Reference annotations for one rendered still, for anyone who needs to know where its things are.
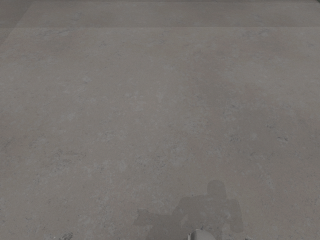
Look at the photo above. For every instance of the robot right thigh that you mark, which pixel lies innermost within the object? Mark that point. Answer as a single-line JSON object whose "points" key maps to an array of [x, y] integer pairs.
{"points": [[200, 235]]}

